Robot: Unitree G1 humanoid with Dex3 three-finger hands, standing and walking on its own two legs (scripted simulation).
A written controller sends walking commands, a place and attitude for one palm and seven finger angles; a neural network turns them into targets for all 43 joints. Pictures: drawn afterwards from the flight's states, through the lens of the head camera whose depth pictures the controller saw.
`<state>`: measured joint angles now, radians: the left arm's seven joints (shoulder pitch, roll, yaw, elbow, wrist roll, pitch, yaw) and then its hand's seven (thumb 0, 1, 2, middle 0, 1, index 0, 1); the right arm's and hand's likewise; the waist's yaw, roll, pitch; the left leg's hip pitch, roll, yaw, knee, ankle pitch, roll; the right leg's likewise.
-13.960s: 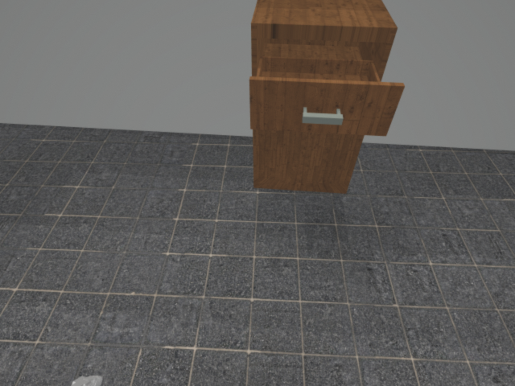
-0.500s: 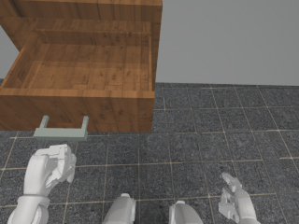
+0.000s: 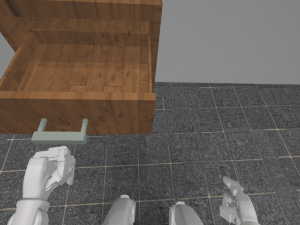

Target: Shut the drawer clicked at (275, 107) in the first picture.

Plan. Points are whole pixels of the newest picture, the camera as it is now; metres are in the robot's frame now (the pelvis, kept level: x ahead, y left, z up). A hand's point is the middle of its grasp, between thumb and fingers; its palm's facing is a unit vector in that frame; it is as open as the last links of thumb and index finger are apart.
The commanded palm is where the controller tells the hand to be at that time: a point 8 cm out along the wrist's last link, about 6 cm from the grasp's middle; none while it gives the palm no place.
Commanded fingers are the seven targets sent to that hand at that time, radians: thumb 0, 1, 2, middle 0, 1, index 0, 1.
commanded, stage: push the drawer shut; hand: left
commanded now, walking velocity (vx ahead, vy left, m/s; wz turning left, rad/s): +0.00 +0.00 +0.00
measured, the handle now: (62, 130) +0.33 +0.24 +0.04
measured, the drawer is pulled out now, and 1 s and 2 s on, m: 0.29 0.20 0.09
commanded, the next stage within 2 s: none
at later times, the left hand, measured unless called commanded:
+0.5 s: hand (72, 157) +0.27 +0.20 +0.03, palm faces +0.07 -1.00 -0.06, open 3.1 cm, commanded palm +0.27 +0.25 +0.04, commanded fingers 0.00 0.90 0.90 -1.40 -1.60 -1.40 -1.60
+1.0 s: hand (79, 127) +0.35 +0.21 +0.04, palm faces +0.07 -1.00 -0.06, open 3.3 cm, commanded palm +0.33 +0.26 +0.04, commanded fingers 0.00 0.90 0.90 -1.40 -1.60 -1.40 -1.60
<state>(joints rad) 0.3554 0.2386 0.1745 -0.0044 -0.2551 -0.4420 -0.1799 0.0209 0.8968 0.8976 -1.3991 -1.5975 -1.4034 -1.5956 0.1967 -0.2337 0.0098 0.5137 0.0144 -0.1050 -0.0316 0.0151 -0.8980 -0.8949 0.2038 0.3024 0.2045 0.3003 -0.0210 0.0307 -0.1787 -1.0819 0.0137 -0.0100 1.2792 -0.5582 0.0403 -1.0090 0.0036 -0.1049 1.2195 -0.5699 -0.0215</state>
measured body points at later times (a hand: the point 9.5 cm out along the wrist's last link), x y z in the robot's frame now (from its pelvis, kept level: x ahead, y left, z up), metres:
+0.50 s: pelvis -0.01 -0.01 +0.00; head +0.09 +0.01 +0.44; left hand +0.26 +0.26 +0.04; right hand +0.17 -0.25 -0.10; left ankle +0.03 +0.09 -0.63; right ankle +0.01 -0.11 -0.63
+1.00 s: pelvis -0.01 -0.01 +0.01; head +0.09 +0.01 +0.44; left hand +0.34 +0.26 +0.04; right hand +0.12 -0.26 -0.10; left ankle +0.03 +0.09 -0.63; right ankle +0.01 -0.11 -0.63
